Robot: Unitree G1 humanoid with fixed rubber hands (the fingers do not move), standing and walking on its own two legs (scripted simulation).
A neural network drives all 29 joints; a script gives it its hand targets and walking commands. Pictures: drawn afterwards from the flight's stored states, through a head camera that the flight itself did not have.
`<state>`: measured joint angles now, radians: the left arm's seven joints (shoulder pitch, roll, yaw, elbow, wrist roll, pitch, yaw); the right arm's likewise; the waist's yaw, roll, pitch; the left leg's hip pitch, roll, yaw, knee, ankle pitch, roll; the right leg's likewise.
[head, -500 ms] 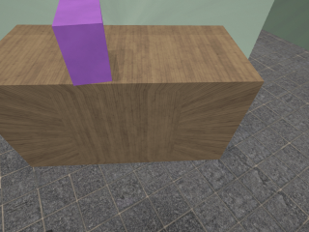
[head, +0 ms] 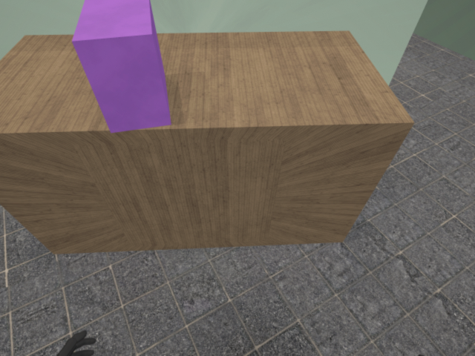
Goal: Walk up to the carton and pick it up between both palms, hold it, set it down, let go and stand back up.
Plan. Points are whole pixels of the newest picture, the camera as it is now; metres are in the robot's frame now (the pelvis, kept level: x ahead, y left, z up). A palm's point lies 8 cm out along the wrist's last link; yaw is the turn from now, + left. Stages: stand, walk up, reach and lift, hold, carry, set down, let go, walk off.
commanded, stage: walk up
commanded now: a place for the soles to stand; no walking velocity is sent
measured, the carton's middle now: (129, 62) +0.81 +0.32 +0.08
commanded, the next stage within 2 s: none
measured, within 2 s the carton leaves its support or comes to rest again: neither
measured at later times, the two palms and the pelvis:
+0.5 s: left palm out of the picture +0.08 +0.34 -0.09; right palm out of the picture +0.08 -0.31 -0.10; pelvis +0.00 +0.01 +0.00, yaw +0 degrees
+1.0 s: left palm out of the picture +0.14 +0.50 -0.10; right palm (342, 316) +0.20 -0.16 -0.05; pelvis +0.10 +0.16 +0.01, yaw +4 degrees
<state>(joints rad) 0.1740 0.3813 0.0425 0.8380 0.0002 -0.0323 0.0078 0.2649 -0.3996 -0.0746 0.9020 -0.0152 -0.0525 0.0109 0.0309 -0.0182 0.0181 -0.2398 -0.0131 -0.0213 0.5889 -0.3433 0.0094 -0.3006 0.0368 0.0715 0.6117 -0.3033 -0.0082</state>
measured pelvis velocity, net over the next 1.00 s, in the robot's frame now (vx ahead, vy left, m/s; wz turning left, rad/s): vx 0.10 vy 0.16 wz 0.07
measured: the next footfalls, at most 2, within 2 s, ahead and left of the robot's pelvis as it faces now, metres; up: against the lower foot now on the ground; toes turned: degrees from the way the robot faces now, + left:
left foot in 0.68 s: +0.10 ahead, +0.20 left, +0.00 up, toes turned +3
right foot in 1.30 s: +0.27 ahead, +0.07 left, +0.00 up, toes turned +7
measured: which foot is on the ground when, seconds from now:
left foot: down 0.00-0.40, up 0.42-0.66, down 0.68-1.00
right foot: down 0.00-0.72, up 0.74-1.00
